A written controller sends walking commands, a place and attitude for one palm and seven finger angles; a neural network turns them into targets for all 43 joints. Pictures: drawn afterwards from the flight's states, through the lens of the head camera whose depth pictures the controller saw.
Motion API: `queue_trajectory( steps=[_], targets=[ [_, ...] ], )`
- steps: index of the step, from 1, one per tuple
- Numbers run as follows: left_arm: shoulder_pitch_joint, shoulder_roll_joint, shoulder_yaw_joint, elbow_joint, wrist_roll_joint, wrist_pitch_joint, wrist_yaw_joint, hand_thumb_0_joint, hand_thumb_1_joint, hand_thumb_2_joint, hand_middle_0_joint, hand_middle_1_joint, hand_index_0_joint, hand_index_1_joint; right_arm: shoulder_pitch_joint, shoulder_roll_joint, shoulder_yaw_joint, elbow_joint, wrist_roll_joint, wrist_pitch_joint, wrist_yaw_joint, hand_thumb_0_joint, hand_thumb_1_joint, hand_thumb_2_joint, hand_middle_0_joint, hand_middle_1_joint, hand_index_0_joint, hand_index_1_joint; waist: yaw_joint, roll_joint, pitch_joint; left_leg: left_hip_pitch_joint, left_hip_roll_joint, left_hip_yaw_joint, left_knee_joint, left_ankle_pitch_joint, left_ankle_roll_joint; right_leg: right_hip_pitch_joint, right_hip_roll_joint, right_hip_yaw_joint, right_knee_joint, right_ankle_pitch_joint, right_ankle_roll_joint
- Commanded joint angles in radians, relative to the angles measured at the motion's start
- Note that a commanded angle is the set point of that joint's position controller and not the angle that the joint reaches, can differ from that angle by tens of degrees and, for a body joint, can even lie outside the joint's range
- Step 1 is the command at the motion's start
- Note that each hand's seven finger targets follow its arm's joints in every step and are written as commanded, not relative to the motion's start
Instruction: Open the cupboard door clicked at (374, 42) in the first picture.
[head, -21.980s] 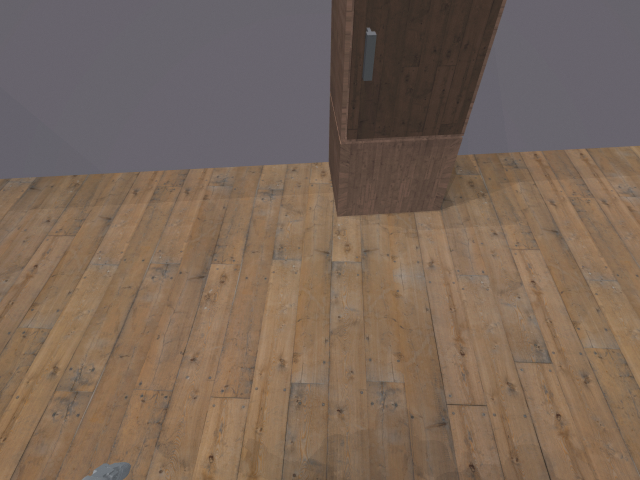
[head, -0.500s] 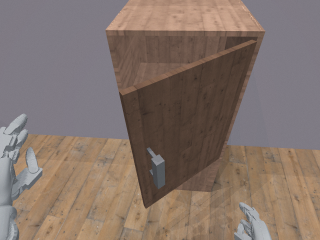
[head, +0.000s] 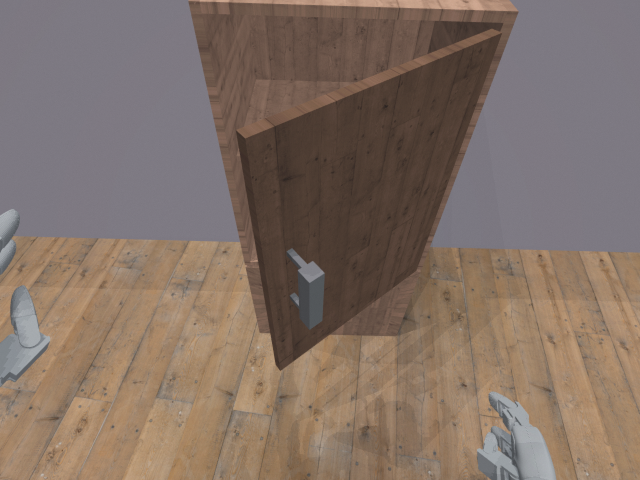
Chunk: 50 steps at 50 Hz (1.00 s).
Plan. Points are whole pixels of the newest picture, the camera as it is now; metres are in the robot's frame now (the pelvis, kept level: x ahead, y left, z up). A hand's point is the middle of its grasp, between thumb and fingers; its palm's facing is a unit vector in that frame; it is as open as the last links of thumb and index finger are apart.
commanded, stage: step back with the hand held close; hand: left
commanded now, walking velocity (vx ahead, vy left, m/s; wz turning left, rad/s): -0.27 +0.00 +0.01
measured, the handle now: (302, 288) +0.39 +0.06 -0.03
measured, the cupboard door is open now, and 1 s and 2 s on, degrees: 40 40 40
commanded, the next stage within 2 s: stop stepping back and stand still in 1.22 s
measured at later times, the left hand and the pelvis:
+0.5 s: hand out of the picture +0.15 +0.27 +0.17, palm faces +0.49 -0.73 -0.48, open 7.4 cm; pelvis -0.05 +0.00 -0.02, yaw +2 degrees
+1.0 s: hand out of the picture +0.08 +0.26 +0.17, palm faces +0.50 -0.68 -0.54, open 7.4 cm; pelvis -0.10 -0.02 -0.03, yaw +8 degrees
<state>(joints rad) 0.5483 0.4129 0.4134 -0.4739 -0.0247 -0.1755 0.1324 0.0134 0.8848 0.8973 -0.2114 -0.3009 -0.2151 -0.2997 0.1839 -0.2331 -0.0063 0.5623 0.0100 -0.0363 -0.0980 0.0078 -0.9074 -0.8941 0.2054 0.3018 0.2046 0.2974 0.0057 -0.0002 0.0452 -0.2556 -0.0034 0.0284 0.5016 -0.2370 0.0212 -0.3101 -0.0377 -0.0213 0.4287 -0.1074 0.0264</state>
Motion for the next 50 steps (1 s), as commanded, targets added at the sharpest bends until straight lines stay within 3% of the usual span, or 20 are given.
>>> queue_trajectory(
  steps=[1,4,12,20,23,27,31,33,36,38,40,41,43,44,45,46,47,48,49,50],
  targets=[
    [-0.048,0.174,0.147,-0.206,0.017,-0.074,0.036,0.000,0.900,0.900,-0.200,-0.300,-0.200,-0.300,-0.097,-0.131,-0.044,-0.164,-0.005,-0.070,-0.004,0.000,-0.900,-0.900,0.200,0.300,0.200,0.300,0.009,0.075,-0.090,-0.336,0.064,-0.070,-0.179,-0.257,0.045,0.287,0.007,0.053,0.029,-0.057,-0.006],
    [-0.061,0.159,0.142,-0.221,0.028,-0.086,0.039,0.000,0.900,0.900,-0.200,-0.300,-0.200,-0.300,-0.077,-0.135,-0.043,-0.172,-0.003,-0.086,-0.002,0.000,-0.900,-0.900,0.200,0.300,0.200,0.300,0.005,0.079,-0.083,-0.428,0.080,-0.091,-0.187,-0.369,0.060,0.311,0.018,0.057,0.086,-0.093,-0.003],
    [-0.101,0.166,0.166,-0.246,0.040,-0.114,0.042,0.000,0.900,0.900,-0.200,-0.300,-0.200,-0.300,-0.058,-0.132,-0.043,-0.161,-0.009,-0.125,-0.001,0.000,-0.900,-0.900,0.200,0.300,0.200,0.300,0.000,0.097,-0.073,-0.524,0.090,-0.126,-0.158,-0.478,0.074,0.303,0.033,0.094,0.170,-0.112,-0.009],
    [-0.125,0.167,0.169,-0.240,0.030,-0.127,0.037,0.000,0.900,0.900,-0.200,-0.300,-0.200,-0.300,-0.042,-0.127,-0.046,-0.138,-0.011,-0.141,0.008,0.000,-0.900,-0.900,0.200,0.300,0.200,0.300,-0.008,0.022,-0.071,-0.471,0.053,-0.097,-0.073,-0.441,0.047,0.182,0.004,0.156,0.114,-0.152,-0.026],
    [-0.115,0.171,0.178,-0.248,0.028,-0.131,0.036,0.000,0.900,0.900,-0.200,-0.300,-0.200,-0.300,-0.047,-0.128,-0.048,-0.137,-0.009,-0.142,0.010,0.000,-0.900,-0.900,0.200,0.300,0.200,0.300,-0.006,0.041,-0.098,-0.485,0.059,-0.107,-0.090,-0.430,0.049,0.206,0.009,0.145,0.152,-0.111,-0.024],
    [-0.086,0.175,0.206,-0.254,0.032,-0.138,0.035,0.000,0.900,0.900,-0.200,-0.300,-0.200,-0.300,-0.055,-0.126,-0.055,-0.145,-0.008,-0.141,0.009,0.000,-0.900,-0.900,0.200,0.300,0.200,0.300,0.000,0.071,-0.127,-0.595,0.107,-0.143,-0.139,-0.482,0.077,0.308,0.040,0.119,0.281,-0.033,-0.011],
    [-0.097,0.197,0.236,-0.281,0.040,-0.147,0.031,0.000,0.900,0.900,-0.200,-0.300,-0.200,-0.300,-0.060,-0.137,-0.067,-0.150,-0.010,-0.147,0.009,0.000,-0.900,-0.900,0.200,0.300,0.200,0.300,-0.004,0.076,-0.123,-0.651,0.096,-0.123,-0.092,-0.543,0.081,0.318,0.031,0.174,0.301,0.000,-0.021],
    [-0.096,0.185,0.218,-0.285,0.030,-0.143,0.031,0.000,0.900,0.900,-0.200,-0.300,-0.200,-0.300,-0.048,-0.122,-0.064,-0.144,-0.010,-0.147,0.013,0.000,-0.900,-0.900,0.200,0.300,0.200,0.300,-0.009,-0.010,-0.125,-0.572,0.054,-0.091,-0.010,-0.496,0.054,0.221,-0.014,0.231,0.215,-0.020,-0.039],
    [-0.104,0.218,0.231,-0.272,0.019,-0.136,0.038,0.000,0.900,0.900,-0.200,-0.300,-0.200,-0.300,-0.046,-0.118,-0.068,-0.120,-0.018,-0.131,0.017,0.000,-0.900,-0.900,0.200,0.300,0.200,0.300,-0.013,-0.096,-0.126,-0.382,0.006,-0.062,0.103,-0.410,0.019,0.022,-0.085,0.305,0.031,-0.176,-0.073],
    [-0.084,0.200,0.201,-0.273,0.006,-0.135,0.043,0.000,0.900,0.900,-0.200,-0.300,-0.200,-0.300,-0.037,-0.105,-0.061,-0.108,-0.018,-0.116,0.022,0.000,-0.900,-0.900,0.200,0.300,0.200,0.300,-0.022,-0.104,-0.148,-0.253,-0.011,-0.057,0.120,-0.343,0.006,-0.081,-0.096,0.266,-0.029,-0.271,-0.073],
    [-0.054,0.202,0.207,-0.265,0.002,-0.139,0.049,0.000,0.900,0.900,-0.200,-0.300,-0.200,-0.300,-0.036,-0.110,-0.065,-0.108,-0.016,-0.102,0.020,0.000,-0.900,-0.900,0.200,0.300,0.200,0.300,-0.026,-0.067,-0.157,-0.255,0.006,-0.087,0.069,-0.367,0.019,-0.076,-0.065,0.216,-0.011,-0.301,-0.055],
    [-0.055,0.215,0.220,-0.289,0.005,-0.147,0.052,0.000,0.900,0.900,-0.200,-0.300,-0.200,-0.300,-0.051,-0.127,-0.071,-0.116,-0.014,-0.103,0.015,0.000,-0.900,-0.900,0.200,0.300,0.200,0.300,-0.025,0.007,-0.151,-0.325,0.043,-0.139,-0.009,-0.419,0.037,-0.017,-0.033,0.183,0.055,-0.285,-0.042],
    [-0.027,0.177,0.219,-0.306,0.013,-0.148,0.052,0.000,0.900,0.900,-0.200,-0.300,-0.200,-0.300,-0.075,-0.131,-0.067,-0.133,-0.015,-0.111,0.007,0.000,-0.900,-0.900,0.200,0.300,0.200,0.300,-0.015,0.191,-0.153,-0.574,0.185,-0.270,-0.212,-0.543,0.105,0.209,0.075,0.083,0.368,-0.172,-0.002],
    [-0.027,0.183,0.241,-0.331,0.018,-0.149,0.054,0.000,0.900,0.900,-0.200,-0.300,-0.200,-0.300,-0.086,-0.124,-0.073,-0.136,-0.022,-0.122,0.002,0.000,-0.900,-0.900,0.200,0.300,0.200,0.300,-0.004,0.251,-0.180,-0.622,0.266,-0.334,-0.277,-0.481,0.135,0.290,0.128,0.039,0.528,-0.121,0.011],
    [-0.030,0.206,0.255,-0.352,0.009,-0.150,0.052,0.000,0.900,0.900,-0.200,-0.300,-0.200,-0.300,-0.084,-0.106,-0.080,-0.128,-0.025,-0.137,0.002,0.000,-0.900,-0.900,0.200,0.300,0.200,0.300,-0.001,0.219,-0.205,-0.521,0.292,-0.318,-0.245,-0.275,0.143,0.237,0.136,0.050,0.571,-0.196,0.006],
    [-0.023,0.240,0.282,-0.361,0.010,-0.159,0.053,0.000,0.900,0.900,-0.200,-0.300,-0.200,-0.300,-0.084,-0.111,-0.093,-0.124,-0.018,-0.155,0.003,0.000,-0.900,-0.900,0.200,0.300,0.200,0.300,-0.002,0.191,-0.226,-0.477,0.303,-0.290,-0.218,-0.245,0.141,0.222,0.146,0.068,0.578,-0.265,0.003],
    [0.043,0.182,0.248,-0.276,0.002,-0.160,0.046,0.000,0.900,0.900,-0.200,-0.300,-0.200,-0.300,-0.084,-0.109,-0.096,-0.115,-0.011,-0.172,0.010,0.000,-0.900,-0.900,0.200,0.300,0.200,0.300,0.003,0.208,-0.188,-0.450,0.298,-0.234,-0.203,-0.303,0.131,0.188,0.134,0.081,0.519,-0.334,-0.006],
    [0.069,0.168,0.235,-0.236,0.002,-0.157,0.041,0.000,0.900,0.900,-0.200,-0.300,-0.200,-0.300,-0.084,-0.114,-0.095,-0.113,-0.012,-0.181,0.019,0.000,-0.900,-0.900,0.200,0.300,0.200,0.300,0.004,0.234,-0.132,-0.452,0.291,-0.194,-0.193,-0.349,0.112,0.168,0.120,0.067,0.424,-0.356,-0.021],
    [0.054,0.173,0.225,-0.249,-0.006,-0.163,0.041,0.000,0.900,0.900,-0.200,-0.300,-0.200,-0.300,-0.076,-0.100,-0.083,-0.103,-0.029,-0.188,0.022,0.000,-0.900,-0.900,0.200,0.300,0.200,0.300,-0.001,0.190,-0.082,-0.380,0.256,-0.182,-0.122,-0.251,0.094,0.087,0.092,0.087,0.247,-0.348,-0.043],
    [0.021,0.174,0.203,-0.254,-0.010,-0.169,0.033,0.000,0.900,0.900,-0.200,-0.300,-0.200,-0.300,-0.067,-0.099,-0.077,-0.078,-0.036,-0.190,0.027,0.000,-0.900,-0.900,0.200,0.300,0.200,0.300,-0.010,0.109,-0.057,-0.267,0.195,-0.142,-0.025,-0.190,0.050,-0.028,0.046,0.167,0.061,-0.246,-0.074]
  ],
)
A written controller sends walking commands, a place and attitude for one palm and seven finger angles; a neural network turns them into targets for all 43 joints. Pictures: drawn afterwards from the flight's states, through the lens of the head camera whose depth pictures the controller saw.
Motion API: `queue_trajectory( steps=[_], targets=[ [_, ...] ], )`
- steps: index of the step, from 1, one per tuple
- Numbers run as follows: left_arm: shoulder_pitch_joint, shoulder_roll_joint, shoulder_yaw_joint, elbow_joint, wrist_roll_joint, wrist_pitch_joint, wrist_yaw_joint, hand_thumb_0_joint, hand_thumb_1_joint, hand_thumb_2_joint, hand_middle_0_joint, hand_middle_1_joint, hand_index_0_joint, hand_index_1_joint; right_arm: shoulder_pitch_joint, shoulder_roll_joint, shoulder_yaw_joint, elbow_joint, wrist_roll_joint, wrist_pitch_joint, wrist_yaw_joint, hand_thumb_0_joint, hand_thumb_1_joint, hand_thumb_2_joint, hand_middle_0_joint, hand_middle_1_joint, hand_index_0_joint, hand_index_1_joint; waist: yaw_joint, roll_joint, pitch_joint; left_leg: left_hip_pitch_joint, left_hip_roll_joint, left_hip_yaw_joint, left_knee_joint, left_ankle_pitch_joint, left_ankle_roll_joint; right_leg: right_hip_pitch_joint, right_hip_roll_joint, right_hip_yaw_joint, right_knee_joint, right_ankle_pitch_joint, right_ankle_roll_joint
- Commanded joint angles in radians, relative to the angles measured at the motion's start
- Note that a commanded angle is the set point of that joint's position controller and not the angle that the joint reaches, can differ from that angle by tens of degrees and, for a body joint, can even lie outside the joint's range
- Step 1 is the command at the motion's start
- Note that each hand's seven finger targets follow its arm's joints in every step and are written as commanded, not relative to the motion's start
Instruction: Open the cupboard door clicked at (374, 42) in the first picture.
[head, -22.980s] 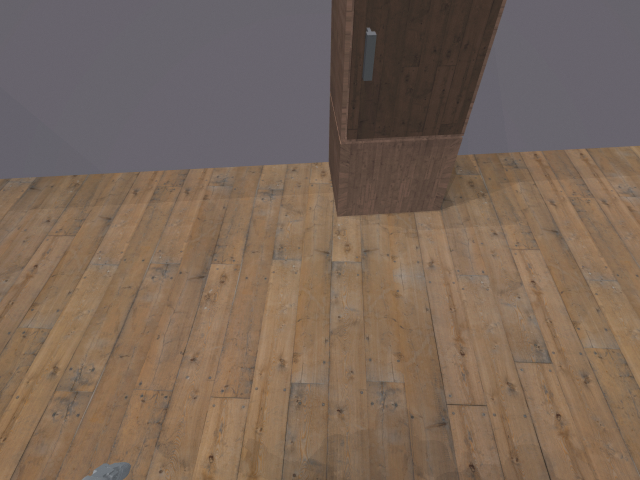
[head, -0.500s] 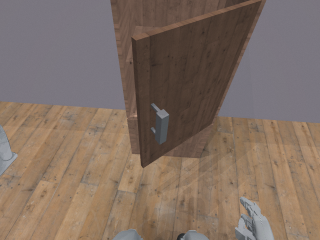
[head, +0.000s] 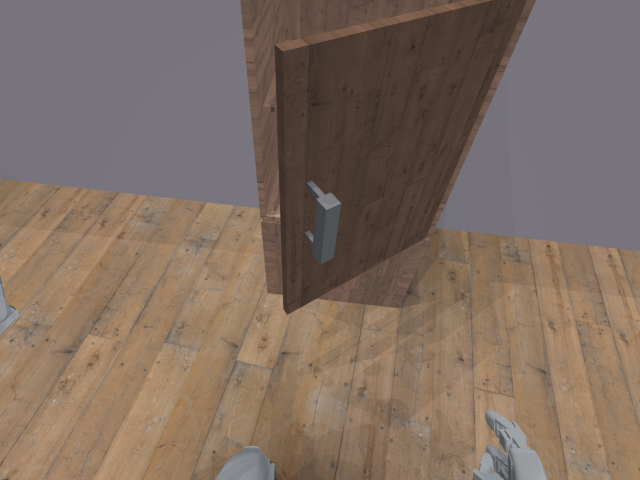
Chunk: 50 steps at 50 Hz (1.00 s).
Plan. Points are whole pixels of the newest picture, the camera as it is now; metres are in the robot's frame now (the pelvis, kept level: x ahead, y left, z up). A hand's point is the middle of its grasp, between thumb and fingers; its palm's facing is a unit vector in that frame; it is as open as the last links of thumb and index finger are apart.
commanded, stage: step back with the hand held close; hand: left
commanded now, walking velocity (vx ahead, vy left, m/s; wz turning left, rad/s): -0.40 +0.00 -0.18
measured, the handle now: (318, 222) +0.49 +0.01 +0.00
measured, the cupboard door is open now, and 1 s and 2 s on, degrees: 40 40 40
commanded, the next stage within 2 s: stop stepping back and stand still in 0.22 s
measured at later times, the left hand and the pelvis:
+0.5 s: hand out of the picture +0.11 +0.23 +0.20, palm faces +0.26 -0.81 -0.52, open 7.4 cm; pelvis -0.12 +0.00 +0.03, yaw -8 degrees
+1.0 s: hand out of the picture +0.08 +0.22 +0.19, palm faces +0.29 -0.83 -0.47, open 7.4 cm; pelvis -0.16 -0.01 +0.03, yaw -9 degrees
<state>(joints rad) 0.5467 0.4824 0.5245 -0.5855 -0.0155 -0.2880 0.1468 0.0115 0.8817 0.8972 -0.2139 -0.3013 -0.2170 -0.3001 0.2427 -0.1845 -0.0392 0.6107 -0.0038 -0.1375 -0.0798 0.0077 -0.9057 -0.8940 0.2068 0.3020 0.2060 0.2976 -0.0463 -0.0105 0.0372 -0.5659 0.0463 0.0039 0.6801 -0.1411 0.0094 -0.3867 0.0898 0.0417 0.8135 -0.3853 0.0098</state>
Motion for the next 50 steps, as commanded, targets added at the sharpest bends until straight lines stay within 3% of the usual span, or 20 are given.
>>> queue_trajectory(
  steps=[1,2,3,6,8,10,11,12,13,15,18,22,24,26,27,28,34,39,44,50],
  targets=[
    [-0.040,0.141,0.091,-0.154,-0.008,-0.067,0.022,0.000,0.900,0.900,-0.200,-0.300,-0.200,-0.300,-0.116,-0.132,-0.043,-0.106,-0.034,-0.079,0.009,0.000,-0.900,-0.900,0.200,0.300,0.200,0.300,0.017,-0.044,-0.050,0.113,0.048,-0.050,-0.046,-0.271,0.004,-0.054,-0.230,0.346,-0.470,0.207,-0.118],
    [-0.070,0.129,0.036,-0.110,-0.004,-0.062,0.027,0.000,0.900,0.900,-0.200,-0.300,-0.200,-0.300,-0.116,-0.108,-0.035,-0.097,-0.005,-0.074,0.016,0.000,-0.900,-0.900,0.200,0.300,0.200,0.300,0.029,-0.180,-0.135,0.164,-0.059,0.046,0.187,-0.232,-0.051,-0.032,-0.393,0.501,-0.562,0.549,-0.125],
    [-0.096,0.145,0.031,-0.101,0.003,-0.030,0.034,0.000,0.900,0.900,-0.200,-0.300,-0.200,-0.300,-0.146,-0.119,-0.049,-0.091,0.002,-0.063,0.018,0.000,-0.900,-0.900,0.200,0.300,0.200,0.300,0.056,-0.227,-0.199,0.120,-0.080,-0.012,0.344,-0.323,-0.053,0.050,-0.404,0.461,-0.516,0.770,-0.125],
    [-0.135,0.155,0.022,-0.130,0.021,0.003,0.032,0.000,0.900,0.900,-0.200,-0.300,-0.200,-0.300,-0.186,-0.090,-0.010,-0.106,-0.014,-0.033,0.003,0.000,-0.900,-0.900,0.200,0.300,0.200,0.300,0.045,-0.145,-0.159,0.145,-0.051,0.019,0.249,-0.325,-0.044,0.109,-0.346,0.287,-0.403,0.937,-0.169],
    [-0.104,0.127,0.007,-0.123,0.014,0.010,0.032,0.000,0.900,0.900,-0.200,-0.300,-0.200,-0.300,-0.186,-0.092,0.012,-0.108,-0.013,-0.016,-0.011,0.000,-0.900,-0.900,0.200,0.300,0.200,0.300,0.041,-0.061,-0.154,0.219,-0.075,0.045,-0.025,-0.244,-0.044,0.156,-0.266,0.209,-0.359,0.987,-0.126],
    [-0.120,0.148,0.015,-0.174,0.002,0.002,0.027,0.000,0.900,0.900,-0.200,-0.300,-0.200,-0.300,-0.157,-0.127,0.000,-0.110,-0.001,-0.010,-0.019,0.000,-0.900,-0.900,0.200,0.300,0.200,0.300,0.028,0.045,-0.206,0.349,-0.020,0.028,-0.314,0.148,-0.029,0.190,-0.172,0.139,-0.270,0.871,-0.045],
    [-0.106,0.167,0.037,-0.205,0.007,-0.001,0.022,0.000,0.900,0.900,-0.200,-0.300,-0.200,-0.300,-0.164,-0.154,-0.026,-0.121,0.003,-0.009,-0.020,0.000,-0.900,-0.900,0.200,0.300,0.200,0.300,0.050,0.159,-0.238,0.413,0.144,-0.109,-0.344,0.488,0.020,0.153,-0.085,0.079,-0.176,0.514,0.003],
    [-0.056,0.159,0.057,-0.209,0.000,-0.009,0.008,0.000,0.900,0.900,-0.200,-0.300,-0.200,-0.300,-0.135,-0.152,-0.040,-0.138,0.004,-0.022,-0.003,0.000,-0.900,-0.900,0.200,0.300,0.200,0.300,0.075,0.208,-0.323,0.511,0.250,-0.121,-0.327,0.685,0.070,0.093,-0.047,0.061,-0.073,0.112,0.006],
    [0.001,0.152,0.068,-0.169,-0.016,-0.013,-0.002,0.000,0.900,0.900,-0.200,-0.300,-0.200,-0.300,-0.133,-0.154,-0.048,-0.153,0.005,-0.036,0.011,0.000,-0.900,-0.900,0.200,0.300,0.200,0.300,0.075,0.172,-0.331,0.544,0.294,-0.140,-0.321,0.739,0.104,0.023,-0.012,0.040,0.043,-0.060,0.003],
    [-0.011,0.154,0.078,-0.247,-0.034,-0.009,-0.006,0.000,0.900,0.900,-0.200,-0.300,-0.200,-0.300,-0.122,-0.141,-0.036,-0.144,-0.020,-0.055,0.019,0.000,-0.900,-0.900,0.200,0.300,0.200,0.300,0.054,0.266,-0.276,0.524,0.325,-0.135,-0.278,0.944,0.126,-0.050,-0.039,0.023,0.134,-0.127,0.006],
    [0.070,0.081,0.036,-0.204,-0.027,0.031,-0.005,0.000,0.900,0.900,-0.200,-0.300,-0.200,-0.300,-0.102,-0.139,-0.038,-0.136,0.001,-0.061,0.043,0.000,-0.900,-0.900,0.200,0.300,0.200,0.300,0.047,0.196,-0.250,0.550,0.262,-0.034,-0.290,0.673,0.104,-0.031,-0.050,-0.041,0.047,-0.015,0.015],
    [0.043,0.085,0.024,-0.142,-0.035,0.069,0.014,0.000,0.900,0.900,-0.200,-0.300,-0.200,-0.300,-0.122,-0.150,-0.008,-0.161,0.004,-0.053,0.021,0.000,-0.900,-0.900,0.200,0.300,0.200,0.300,0.032,0.190,-0.115,0.267,0.214,-0.033,-0.425,-0.121,0.081,0.170,-0.059,-0.097,-0.209,-0.043,0.020],
    [0.005,0.117,0.033,-0.110,-0.024,0.068,0.025,0.000,0.900,0.900,-0.200,-0.300,-0.200,-0.300,-0.135,-0.149,-0.001,-0.168,0.003,-0.039,0.006,0.000,-0.900,-0.900,0.200,0.300,0.200,0.300,0.033,0.130,-0.089,0.142,0.119,0.032,-0.392,-0.419,0.028,0.294,-0.079,-0.096,-0.412,0.016,-0.009],
    [-0.033,0.176,0.066,-0.093,-0.021,0.065,0.026,0.000,0.900,0.900,-0.200,-0.300,-0.200,-0.300,-0.143,-0.140,-0.001,-0.162,-0.013,-0.016,0.005,0.000,-0.900,-0.900,0.200,0.300,0.200,0.300,0.024,-0.091,-0.078,0.242,-0.017,0.050,-0.037,-0.276,-0.026,0.046,-0.309,0.257,-0.677,-0.202,-0.133],
    [-0.101,0.182,0.054,-0.109,-0.020,0.055,0.028,0.000,0.900,0.900,-0.200,-0.300,-0.200,-0.300,-0.140,-0.135,0.008,-0.146,-0.019,-0.017,0.005,0.000,-0.900,-0.900,0.200,0.300,0.200,0.300,0.033,-0.144,-0.080,0.244,-0.015,0.030,0.064,-0.216,-0.025,-0.005,-0.390,0.317,-0.695,-0.204,-0.166],
    [-0.074,0.138,0.022,-0.075,-0.020,0.061,0.030,0.000,0.900,0.900,-0.200,-0.300,-0.200,-0.300,-0.113,-0.123,0.003,-0.134,0.004,-0.024,0.003,0.000,-0.900,-0.900,0.200,0.300,0.200,0.300,0.043,-0.202,-0.095,0.181,-0.028,0.014,0.162,-0.227,-0.019,0.056,-0.373,0.335,-0.662,-0.160,-0.157],
    [-0.059,0.122,0.010,-0.089,-0.006,0.028,0.045,0.000,0.900,0.900,-0.200,-0.300,-0.200,-0.300,-0.087,-0.138,0.006,-0.103,-0.007,-0.051,-0.014,0.000,-0.900,-0.900,0.200,0.300,0.200,0.300,0.027,-0.022,-0.077,0.297,-0.026,0.060,-0.188,-0.187,0.022,0.102,-0.301,0.158,-0.521,-0.063,-0.121],
    [0.006,0.131,0.047,-0.054,-0.010,-0.003,0.037,0.000,0.900,0.900,-0.200,-0.300,-0.200,-0.300,-0.083,-0.162,-0.001,-0.110,-0.005,-0.062,-0.017,0.000,-0.900,-0.900,0.200,0.300,0.200,0.300,0.034,0.147,-0.044,0.243,0.076,-0.105,-0.348,-0.260,0.067,0.128,-0.141,0.049,-0.382,-0.008,-0.038],
    [-0.012,0.100,0.020,-0.005,-0.011,-0.010,0.027,0.000,0.900,0.900,-0.200,-0.300,-0.200,-0.300,-0.071,-0.163,-0.008,-0.102,-0.004,-0.073,-0.007,0.000,-0.900,-0.900,0.200,0.300,0.200,0.300,0.030,0.003,-0.042,0.222,0.037,-0.049,-0.261,-0.163,0.042,0.158,-0.170,0.098,-0.432,0.089,-0.048],
    [-0.033,0.095,0.005,-0.022,-0.013,-0.005,0.021,0.000,0.900,0.900,-0.200,-0.300,-0.200,-0.300,-0.083,-0.151,-0.001,-0.101,-0.005,-0.071,0.002,0.000,-0.900,-0.900,0.200,0.300,0.200,0.300,0.035,0.021,-0.078,0.333,0.027,-0.022,-0.254,-0.057,0.023,0.122,-0.170,0.094,-0.459,0.167,-0.043]
  ],
)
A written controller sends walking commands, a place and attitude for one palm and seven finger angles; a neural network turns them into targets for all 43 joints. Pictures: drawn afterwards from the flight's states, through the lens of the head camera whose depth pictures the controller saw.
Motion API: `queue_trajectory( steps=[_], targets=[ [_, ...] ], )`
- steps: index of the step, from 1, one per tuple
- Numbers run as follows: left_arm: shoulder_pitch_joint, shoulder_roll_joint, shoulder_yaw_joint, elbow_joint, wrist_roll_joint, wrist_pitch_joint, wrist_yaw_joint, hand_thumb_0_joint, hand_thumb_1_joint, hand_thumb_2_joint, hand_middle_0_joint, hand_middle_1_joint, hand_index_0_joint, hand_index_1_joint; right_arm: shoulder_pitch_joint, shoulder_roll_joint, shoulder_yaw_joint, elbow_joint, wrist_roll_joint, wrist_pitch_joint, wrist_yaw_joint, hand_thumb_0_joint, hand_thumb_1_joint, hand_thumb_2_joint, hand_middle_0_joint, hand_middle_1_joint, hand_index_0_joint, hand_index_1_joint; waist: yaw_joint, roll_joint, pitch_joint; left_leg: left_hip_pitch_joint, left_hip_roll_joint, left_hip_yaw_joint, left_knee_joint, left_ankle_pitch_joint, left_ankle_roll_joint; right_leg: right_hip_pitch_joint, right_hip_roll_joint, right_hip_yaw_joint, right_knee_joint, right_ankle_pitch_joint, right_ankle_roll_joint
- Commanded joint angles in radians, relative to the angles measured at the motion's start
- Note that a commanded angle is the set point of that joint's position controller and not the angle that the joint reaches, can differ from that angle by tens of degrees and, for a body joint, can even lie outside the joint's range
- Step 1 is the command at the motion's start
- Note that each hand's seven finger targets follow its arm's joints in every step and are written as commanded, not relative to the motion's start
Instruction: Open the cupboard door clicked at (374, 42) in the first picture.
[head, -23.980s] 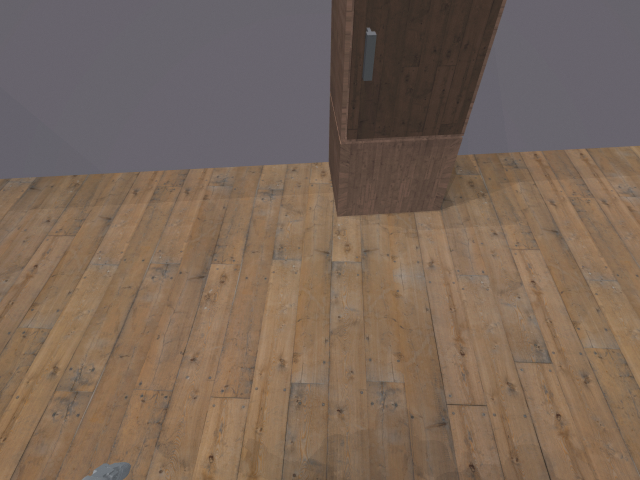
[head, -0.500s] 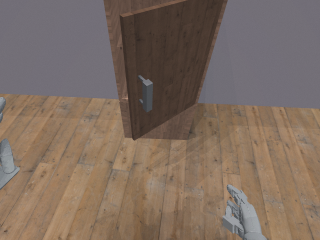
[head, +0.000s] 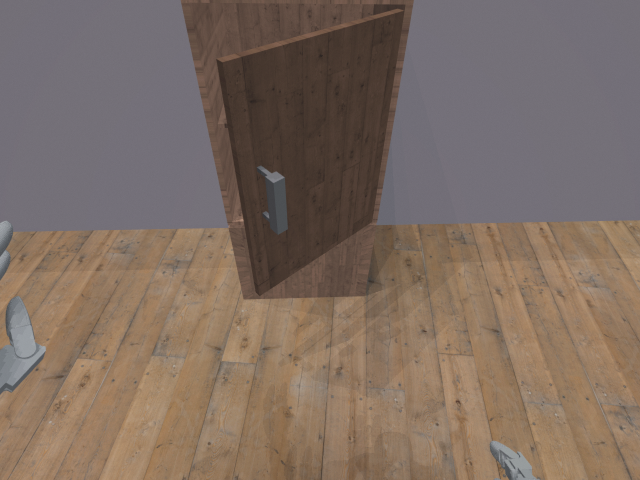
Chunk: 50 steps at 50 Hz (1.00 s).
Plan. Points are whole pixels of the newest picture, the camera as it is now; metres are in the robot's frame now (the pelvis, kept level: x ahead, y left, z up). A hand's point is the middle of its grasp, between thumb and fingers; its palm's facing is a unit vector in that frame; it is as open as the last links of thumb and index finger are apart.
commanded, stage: stop stepping back and stand still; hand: left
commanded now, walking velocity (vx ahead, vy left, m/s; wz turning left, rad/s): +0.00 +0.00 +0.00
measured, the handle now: (270, 199) +0.64 +0.12 -0.03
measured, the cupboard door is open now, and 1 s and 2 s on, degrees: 40 40 40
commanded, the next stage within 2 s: let the arm hang, fingers relaxed in 0.24 s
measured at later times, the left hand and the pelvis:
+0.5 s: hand (105, 468) +0.16 +0.27 -0.06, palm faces +0.09 -0.90 -0.42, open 7.4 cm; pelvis -0.02 +0.02 +0.00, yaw +2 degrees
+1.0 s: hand out of the picture -0.05 +0.23 -0.16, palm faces +0.04 -0.96 -0.29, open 7.4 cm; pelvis -0.02 +0.01 +0.01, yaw +3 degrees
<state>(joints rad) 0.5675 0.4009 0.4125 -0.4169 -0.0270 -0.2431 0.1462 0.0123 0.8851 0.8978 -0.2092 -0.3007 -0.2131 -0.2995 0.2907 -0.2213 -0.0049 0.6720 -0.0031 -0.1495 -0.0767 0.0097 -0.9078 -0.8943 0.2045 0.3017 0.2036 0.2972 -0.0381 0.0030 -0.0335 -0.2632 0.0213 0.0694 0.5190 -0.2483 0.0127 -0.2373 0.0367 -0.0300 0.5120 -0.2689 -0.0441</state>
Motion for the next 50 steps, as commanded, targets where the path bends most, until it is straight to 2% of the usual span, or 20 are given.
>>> queue_trajectory(
  steps=[1,5,12,16,17,18,19,20,21,22,24,27,30,33,34,35,37,39,42,50],
  targets=[
    [-0.065,0.182,0.121,-0.197,-0.002,-0.048,0.020,0.000,0.900,0.900,-0.200,-0.300,-0.200,-0.300,-0.139,-0.116,-0.036,-0.165,-0.007,-0.060,-0.004,0.000,-0.900,-0.900,0.200,0.300,0.200,0.300,0.028,0.023,-0.002,0.032,0.056,-0.094,-0.109,0.053,0.020,-0.028,-0.105,0.155,-0.153,0.060,0.016],
    [-0.102,0.171,0.112,-0.204,0.001,-0.041,0.020,0.000,0.900,0.900,-0.200,-0.300,-0.200,-0.300,-0.145,-0.111,-0.028,-0.175,-0.005,-0.054,-0.007,0.000,-0.900,-0.900,0.200,0.300,0.200,0.300,0.035,0.049,-0.027,0.031,0.076,-0.108,-0.164,0.074,0.021,0.026,-0.069,0.113,-0.116,0.127,0.034],
    [-0.089,0.154,0.094,-0.214,-0.002,-0.020,0.017,0.000,0.900,0.900,-0.200,-0.300,-0.200,-0.300,-0.155,-0.103,-0.025,-0.191,-0.004,-0.044,-0.008,0.000,-0.900,-0.900,0.200,0.300,0.200,0.300,0.035,0.050,-0.070,0.056,0.060,-0.085,-0.152,0.151,0.008,0.076,-0.074,0.102,-0.131,0.233,0.036],
    [-0.080,0.159,0.097,-0.200,-0.005,-0.009,0.019,0.000,0.900,0.900,-0.200,-0.300,-0.200,-0.300,-0.162,-0.106,-0.025,-0.196,-0.005,-0.033,-0.010,0.000,-0.900,-0.900,0.200,0.300,0.200,0.300,0.036,0.040,-0.054,0.045,0.054,-0.088,-0.161,0.137,0.002,0.072,-0.073,0.098,-0.157,0.216,0.037],
    [-0.140,-0.003,-0.311,0.576,0.075,0.137,-0.122,0.000,0.900,0.900,-0.200,-0.300,-0.200,-0.300,-0.222,-0.274,-0.080,0.061,0.006,-0.054,0.080,0.000,-0.900,-0.900,0.200,0.300,0.200,0.300,-0.005,0.054,0.043,-0.042,0.084,-0.130,-0.006,0.316,0.024,-0.063,-0.138,0.041,-0.010,0.324,0.018],
    [-0.136,-0.010,-0.284,0.603,0.062,0.212,-0.143,0.000,0.900,0.900,-0.200,-0.300,-0.200,-0.300,-0.142,-0.228,-0.078,0.057,0.008,0.019,0.083,0.000,-0.900,-0.900,0.200,0.300,0.200,0.300,0.012,0.055,-0.040,0.019,0.097,-0.117,-0.035,0.356,0.014,-0.065,-0.130,0.084,-0.023,0.254,0.013],
    [-0.166,-0.030,-0.296,0.632,0.060,0.223,-0.146,0.000,0.900,0.900,-0.200,-0.300,-0.200,-0.300,-0.134,-0.218,-0.066,0.058,-0.002,0.043,0.081,0.000,-0.900,-0.900,0.200,0.300,0.200,0.300,0.019,0.048,-0.060,-0.019,0.120,-0.159,-0.054,0.302,0.039,-0.066,-0.106,0.050,0.014,0.119,0.014],
    [-0.190,-0.024,-0.299,0.676,0.062,0.226,-0.148,0.000,0.900,0.900,-0.200,-0.300,-0.200,-0.300,-0.153,-0.218,-0.055,0.053,-0.007,0.061,0.080,0.000,-0.900,-0.900,0.200,0.300,0.200,0.300,0.029,0.031,-0.048,-0.064,0.133,-0.190,-0.083,0.259,0.063,-0.048,-0.091,0.043,0.043,0.065,0.015],
    [-0.219,-0.004,-0.307,0.728,0.066,0.225,-0.149,0.000,0.900,0.900,-0.200,-0.300,-0.200,-0.300,-0.166,-0.225,-0.051,0.054,-0.014,0.071,0.079,0.000,-0.900,-0.900,0.200,0.300,0.200,0.300,0.037,-0.060,-0.048,-0.073,0.135,-0.209,-0.098,0.245,0.068,-0.020,-0.083,0.047,0.042,0.053,0.011],
    [-0.237,0.007,-0.311,0.790,0.067,0.224,-0.149,0.000,0.900,0.900,-0.200,-0.300,-0.200,-0.300,-0.175,-0.230,-0.048,0.067,-0.019,0.079,0.078,0.000,-0.900,-0.900,0.200,0.300,0.200,0.300,0.044,-0.116,-0.051,-0.080,0.127,-0.210,-0.098,0.213,0.070,0.007,-0.095,0.059,0.012,0.065,0.007],
    [-0.300,0.045,-0.321,0.923,0.068,0.223,-0.147,0.000,0.900,0.900,-0.200,-0.300,-0.200,-0.300,-0.184,-0.246,-0.048,0.106,-0.022,0.097,0.079,0.000,-0.900,-0.900,0.200,0.300,0.200,0.300,0.039,-0.166,-0.039,-0.036,0.084,-0.181,-0.081,0.165,0.053,-0.005,-0.134,0.109,-0.055,0.094,-0.012],
    [-0.367,0.058,-0.353,1.105,0.059,0.231,-0.140,0.000,0.900,0.900,-0.200,-0.300,-0.200,-0.300,-0.188,-0.232,-0.033,0.170,-0.026,0.122,0.080,0.000,-0.900,-0.900,0.200,0.300,0.200,0.300,0.032,-0.025,0.009,-0.006,0.066,-0.169,-0.125,0.080,0.038,-0.022,-0.145,0.139,-0.115,0.020,-0.022],
    [-0.365,0.049,-0.371,1.257,0.050,0.228,-0.137,0.000,0.900,0.900,-0.200,-0.300,-0.200,-0.300,-0.170,-0.209,-0.021,0.238,-0.022,0.131,0.073,0.000,-0.900,-0.900,0.200,0.300,0.200,0.300,0.033,0.065,0.001,0.022,0.065,-0.162,-0.166,0.030,0.029,0.012,-0.143,0.143,-0.155,-0.006,-0.019],
    [-0.346,0.029,-0.377,1.367,0.044,0.225,-0.136,0.000,0.900,0.900,-0.200,-0.300,-0.200,-0.300,-0.133,-0.184,-0.016,0.301,-0.018,0.136,0.065,0.000,-0.900,-0.900,0.200,0.300,0.200,0.300,0.031,0.084,0.006,0.038,0.063,-0.155,-0.183,0.000,0.021,0.028,-0.147,0.137,-0.194,-0.022,-0.020],
    [-0.337,0.018,-0.375,1.400,0.042,0.224,-0.135,0.000,0.900,0.900,-0.200,-0.300,-0.200,-0.300,-0.120,-0.178,-0.018,0.324,-0.019,0.138,0.062,0.000,-0.900,-0.900,0.200,0.300,0.200,0.300,0.032,0.113,0.005,0.041,0.066,-0.155,-0.188,-0.008,0.021,0.035,-0.148,0.137,-0.203,-0.023,-0.022],
    [-0.328,0.016,-0.376,1.428,0.040,0.223,-0.135,0.000,0.900,0.900,-0.200,-0.300,-0.200,-0.300,-0.107,-0.172,-0.017,0.341,-0.017,0.138,0.060,0.000,-0.900,-0.900,0.200,0.300,0.200,0.300,0.032,0.117,0.006,0.041,0.069,-0.154,-0.193,-0.014,0.020,0.040,-0.149,0.131,-0.209,-0.021,-0.023],
    [-0.321,0.005,-0.378,1.467,0.039,0.224,-0.134,0.000,0.900,0.900,-0.200,-0.300,-0.200,-0.300,-0.082,-0.167,-0.020,0.367,-0.016,0.141,0.056,0.000,-0.900,-0.900,0.200,0.300,0.200,0.300,0.030,0.077,0.023,0.047,0.074,-0.159,-0.196,-0.012,0.021,0.036,-0.149,0.118,-0.220,-0.023,-0.023],
    [-0.313,-0.008,-0.381,1.497,0.037,0.227,-0.133,0.000,0.900,0.900,-0.200,-0.300,-0.200,-0.300,-0.062,-0.163,-0.021,0.387,-0.016,0.144,0.052,0.000,-0.900,-0.900,0.200,0.300,0.200,0.300,0.031,0.082,0.047,0.041,0.078,-0.162,-0.207,-0.031,0.024,0.027,-0.148,0.112,-0.227,-0.038,-0.024],
    [-0.305,-0.012,-0.381,1.524,0.039,0.230,-0.131,0.000,0.900,0.900,-0.200,-0.300,-0.200,-0.300,-0.032,-0.159,-0.026,0.404,-0.016,0.149,0.050,0.000,-0.900,-0.900,0.200,0.300,0.200,0.300,0.029,0.025,0.068,0.042,0.079,-0.165,-0.209,-0.040,0.028,0.014,-0.148,0.106,-0.236,-0.064,-0.024],
    [-0.331,0.004,-0.376,1.534,0.039,0.231,-0.126,0.000,0.900,0.900,-0.200,-0.300,-0.200,-0.300,-0.022,-0.166,-0.033,0.425,-0.019,0.146,0.051,0.000,-0.900,-0.900,0.200,0.300,0.200,0.300,0.031,-0.014,0.098,0.029,0.086,-0.181,-0.235,-0.056,0.033,0.006,-0.142,0.101,-0.225,-0.075,-0.022]
  ],
)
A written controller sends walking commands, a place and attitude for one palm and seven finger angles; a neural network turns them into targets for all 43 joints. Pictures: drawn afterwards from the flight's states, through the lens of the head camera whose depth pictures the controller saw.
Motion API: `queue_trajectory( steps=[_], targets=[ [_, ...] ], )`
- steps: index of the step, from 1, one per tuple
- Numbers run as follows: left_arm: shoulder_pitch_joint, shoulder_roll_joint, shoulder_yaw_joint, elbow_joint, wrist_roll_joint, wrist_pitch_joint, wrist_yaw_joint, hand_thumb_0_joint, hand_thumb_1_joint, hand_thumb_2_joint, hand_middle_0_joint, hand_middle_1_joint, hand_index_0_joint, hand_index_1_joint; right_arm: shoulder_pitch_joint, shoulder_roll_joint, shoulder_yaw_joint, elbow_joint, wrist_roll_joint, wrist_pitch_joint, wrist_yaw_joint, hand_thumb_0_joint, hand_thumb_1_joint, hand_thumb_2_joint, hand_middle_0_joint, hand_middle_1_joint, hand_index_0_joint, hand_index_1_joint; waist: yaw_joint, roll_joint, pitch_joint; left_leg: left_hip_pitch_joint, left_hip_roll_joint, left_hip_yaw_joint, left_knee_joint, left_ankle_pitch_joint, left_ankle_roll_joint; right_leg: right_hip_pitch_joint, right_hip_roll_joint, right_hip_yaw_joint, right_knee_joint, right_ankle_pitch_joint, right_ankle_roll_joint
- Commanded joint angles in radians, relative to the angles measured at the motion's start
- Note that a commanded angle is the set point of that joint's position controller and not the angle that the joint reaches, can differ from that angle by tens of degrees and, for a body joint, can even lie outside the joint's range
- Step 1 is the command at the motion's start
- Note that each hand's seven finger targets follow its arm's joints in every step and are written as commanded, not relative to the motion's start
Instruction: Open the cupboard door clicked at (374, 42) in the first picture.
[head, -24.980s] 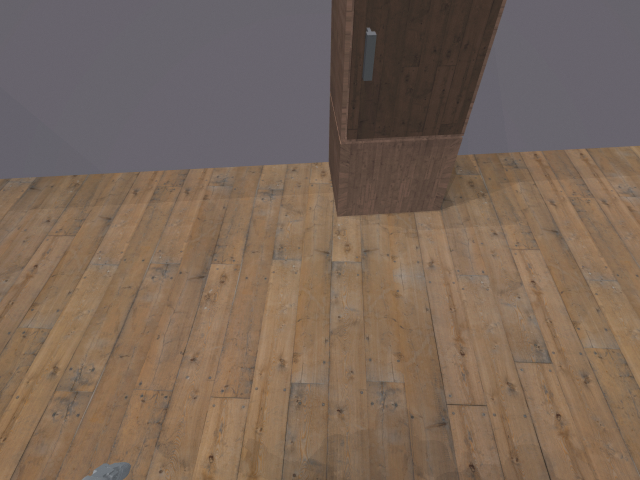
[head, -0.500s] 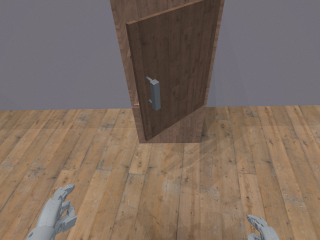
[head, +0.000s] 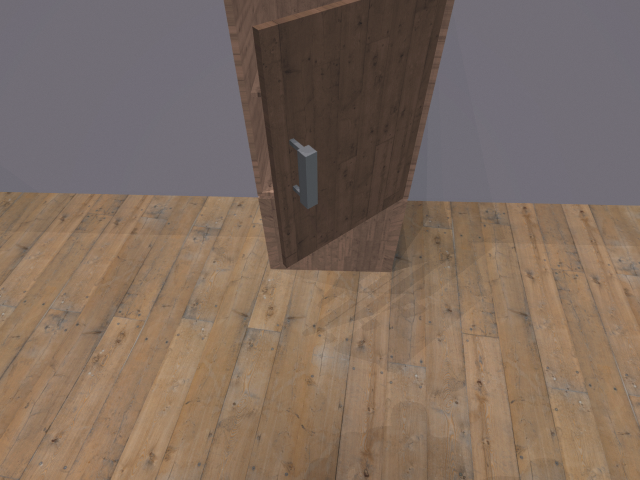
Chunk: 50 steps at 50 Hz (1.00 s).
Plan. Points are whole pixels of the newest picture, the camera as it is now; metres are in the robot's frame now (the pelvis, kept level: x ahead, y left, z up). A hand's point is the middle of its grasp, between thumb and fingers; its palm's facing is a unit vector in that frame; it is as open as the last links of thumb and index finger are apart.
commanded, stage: let the arm hang, fingers relaxed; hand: left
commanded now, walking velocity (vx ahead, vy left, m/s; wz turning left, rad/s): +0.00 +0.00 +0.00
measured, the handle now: (301, 173) +0.67 +0.08 -0.03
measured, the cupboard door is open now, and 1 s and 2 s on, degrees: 40 40 40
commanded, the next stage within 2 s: look to check the result in 0.44 s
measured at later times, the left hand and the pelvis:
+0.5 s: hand out of the picture +0.10 +0.21 -0.15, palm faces -0.02 -0.96 -0.29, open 7.4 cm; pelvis +0.02 -0.01 +0.00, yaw +0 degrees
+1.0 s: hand out of the picture +0.10 +0.21 -0.15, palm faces -0.02 -0.95 -0.32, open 7.4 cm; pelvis +0.04 -0.02 +0.01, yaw +0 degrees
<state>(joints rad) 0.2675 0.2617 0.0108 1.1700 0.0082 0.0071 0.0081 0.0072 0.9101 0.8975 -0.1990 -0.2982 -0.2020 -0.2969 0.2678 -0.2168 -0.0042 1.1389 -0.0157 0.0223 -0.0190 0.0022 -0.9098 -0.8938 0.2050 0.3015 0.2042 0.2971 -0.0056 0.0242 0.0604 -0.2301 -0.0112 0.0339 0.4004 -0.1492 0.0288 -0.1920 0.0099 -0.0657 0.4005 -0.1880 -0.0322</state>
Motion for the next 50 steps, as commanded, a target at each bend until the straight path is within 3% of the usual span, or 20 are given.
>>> queue_trajectory(
  steps=[1,7,14,20,35,39,50],
  targets=[
    [-0.029,0.145,0.028,-0.055,0.005,-0.020,0.012,0.000,0.900,0.900,-0.200,-0.300,-0.200,-0.300,-0.006,-0.174,-0.035,-0.043,-0.005,-0.026,-0.005,0.000,-0.900,-0.900,0.200,0.300,0.200,0.300,0.004,-0.021,0.003,-0.005,0.117,-0.143,-0.116,-0.157,0.019,-0.037,-0.115,0.138,-0.114,-0.159,-0.034],
    [-0.082,0.168,0.034,-0.072,0.007,-0.028,0.013,0.000,0.900,0.900,-0.200,-0.300,-0.200,-0.300,-0.042,-0.176,-0.035,-0.041,-0.006,-0.034,0.000,0.000,-0.900,-0.900,0.200,0.300,0.200,0.300,0.001,-0.051,-0.001,0.016,0.114,-0.133,-0.113,-0.063,0.014,-0.021,-0.127,0.136,-0.118,-0.098,-0.029],
    [-0.129,0.183,0.035,-0.085,0.006,-0.039,0.013,0.000,0.900,0.900,-0.200,-0.300,-0.200,-0.300,-0.094,-0.199,-0.032,-0.042,-0.006,-0.043,0.001,0.000,-0.900,-0.900,0.200,0.300,0.200,0.300,0.001,-0.027,-0.048,0.061,0.122,-0.130,-0.115,0.058,0.006,0.033,-0.134,0.137,-0.120,0.027,-0.023],
    [-0.156,0.199,0.036,-0.086,0.005,-0.042,0.011,0.000,0.900,0.900,-0.200,-0.300,-0.200,-0.300,-0.125,-0.221,-0.030,-0.045,-0.007,-0.042,0.003,0.000,-0.900,-0.900,0.200,0.300,0.200,0.300,-0.001,-0.020,-0.048,0.078,0.121,-0.127,-0.127,0.048,-0.001,0.040,-0.137,0.142,-0.146,0.013,-0.020],
    [-0.157,0.219,0.031,-0.070,0.000,-0.047,0.013,0.000,0.900,0.900,-0.200,-0.300,-0.200,-0.300,-0.148,-0.255,-0.027,-0.046,-0.003,-0.039,-0.003,0.000,-0.900,-0.900,0.200,0.300,0.200,0.300,-0.005,-0.017,-0.095,0.146,0.131,-0.114,-0.116,0.130,-0.006,0.090,-0.144,0.143,-0.154,0.168,-0.020],
    [-0.157,0.219,0.030,-0.064,0.001,-0.044,0.013,0.000,0.900,0.900,-0.200,-0.300,-0.200,-0.300,-0.150,-0.250,-0.026,-0.043,-0.002,-0.036,-0.003,0.000,-0.900,-0.900,0.200,0.300,0.200,0.300,-0.005,-0.030,-0.065,0.139,0.131,-0.112,-0.126,0.111,-0.007,0.075,-0.142,0.139,-0.164,0.139,-0.017],
    [-0.149,0.217,0.032,-0.067,0.000,-0.048,0.017,0.000,0.900,0.900,-0.200,-0.300,-0.200,-0.300,-0.150,-0.246,-0.028,-0.041,-0.002,-0.037,-0.005,0.000,-0.900,-0.900,0.200,0.300,0.200,0.300,-0.004,-0.030,-0.082,0.156,0.130,-0.105,-0.119,0.139,-0.008,0.097,-0.144,0.141,-0.160,0.206,-0.015]
  ],
)
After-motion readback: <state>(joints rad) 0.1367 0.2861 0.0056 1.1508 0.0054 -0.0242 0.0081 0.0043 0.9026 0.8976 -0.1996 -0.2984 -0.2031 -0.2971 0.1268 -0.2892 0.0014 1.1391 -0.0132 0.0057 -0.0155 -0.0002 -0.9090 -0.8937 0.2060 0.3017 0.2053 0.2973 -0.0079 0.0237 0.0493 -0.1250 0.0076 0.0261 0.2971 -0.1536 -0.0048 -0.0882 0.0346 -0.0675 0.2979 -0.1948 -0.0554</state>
